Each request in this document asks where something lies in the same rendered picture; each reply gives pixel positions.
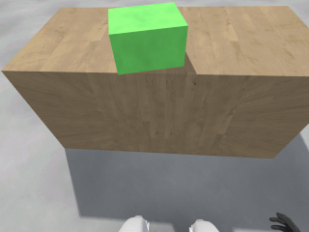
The right robot hand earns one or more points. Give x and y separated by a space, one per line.
289 225

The right robot thigh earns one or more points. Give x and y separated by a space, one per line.
203 226

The carton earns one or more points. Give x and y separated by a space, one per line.
147 37

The robot thigh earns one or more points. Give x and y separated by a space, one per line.
135 224
203 226

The pedestal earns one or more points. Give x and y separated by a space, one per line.
243 89

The left robot thigh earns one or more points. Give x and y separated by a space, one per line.
135 224

